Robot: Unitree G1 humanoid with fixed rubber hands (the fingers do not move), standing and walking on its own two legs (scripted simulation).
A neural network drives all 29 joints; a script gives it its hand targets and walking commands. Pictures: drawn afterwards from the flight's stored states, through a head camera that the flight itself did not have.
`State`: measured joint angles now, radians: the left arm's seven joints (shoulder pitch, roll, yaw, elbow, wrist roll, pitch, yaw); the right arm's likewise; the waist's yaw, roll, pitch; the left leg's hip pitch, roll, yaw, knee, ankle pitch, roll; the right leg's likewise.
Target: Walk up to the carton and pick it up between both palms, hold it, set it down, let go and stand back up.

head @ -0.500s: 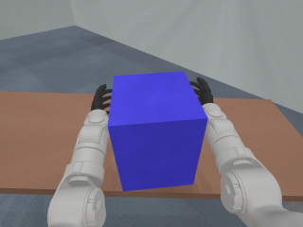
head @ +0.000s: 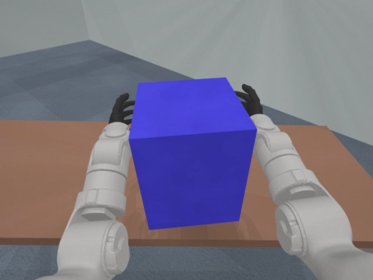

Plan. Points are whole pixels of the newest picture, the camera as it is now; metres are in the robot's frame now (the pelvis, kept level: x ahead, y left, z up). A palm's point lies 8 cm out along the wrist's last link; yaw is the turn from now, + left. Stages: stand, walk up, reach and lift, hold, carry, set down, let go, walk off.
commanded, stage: reach and lift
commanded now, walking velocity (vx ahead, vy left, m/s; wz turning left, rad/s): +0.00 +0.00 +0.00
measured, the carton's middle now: (188, 151) +0.38 +0.01 +0.14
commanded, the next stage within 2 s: hold in 0.96 s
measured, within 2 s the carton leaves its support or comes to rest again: neither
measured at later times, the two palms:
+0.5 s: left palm (116, 114) +0.39 +0.15 +0.23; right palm (258, 105) +0.40 -0.13 +0.25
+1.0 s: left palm (116, 110) +0.39 +0.15 +0.24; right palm (262, 96) +0.39 -0.14 +0.27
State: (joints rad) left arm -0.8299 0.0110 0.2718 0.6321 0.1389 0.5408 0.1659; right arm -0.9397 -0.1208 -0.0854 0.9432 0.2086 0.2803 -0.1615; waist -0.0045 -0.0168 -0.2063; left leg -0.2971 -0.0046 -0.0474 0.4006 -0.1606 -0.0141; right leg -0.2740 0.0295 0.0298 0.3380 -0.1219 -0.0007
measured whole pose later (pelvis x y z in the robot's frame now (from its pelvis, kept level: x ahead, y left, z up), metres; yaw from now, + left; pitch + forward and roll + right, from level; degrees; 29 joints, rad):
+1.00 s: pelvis -0.01 +0.00 +0.00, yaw +0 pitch +3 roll -1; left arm -0.94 0.06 0.30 0.61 0.11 0.72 0.14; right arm -1.10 -0.15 -0.10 0.94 0.29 0.49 -0.23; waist -0.04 -0.02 -0.24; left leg -0.30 0.00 -0.05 0.41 -0.16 -0.01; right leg -0.27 0.03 0.03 0.34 -0.11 0.00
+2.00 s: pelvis -0.01 +0.00 +0.00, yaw +0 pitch +2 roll -1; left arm -1.01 0.06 0.31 0.57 0.16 0.85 0.11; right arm -1.16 -0.20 -0.07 0.93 0.37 0.61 -0.25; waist -0.04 -0.02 -0.27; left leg -0.30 0.00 -0.05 0.42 -0.16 -0.01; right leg -0.27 0.03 0.03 0.35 -0.11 0.00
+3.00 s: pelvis -0.01 +0.00 +0.00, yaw +0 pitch +2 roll -1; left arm -1.01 0.06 0.32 0.57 0.16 0.86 0.11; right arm -1.16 -0.20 -0.06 0.93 0.37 0.62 -0.25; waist -0.04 -0.02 -0.27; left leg -0.30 0.00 -0.05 0.42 -0.16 -0.01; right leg -0.27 0.03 0.03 0.34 -0.12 0.00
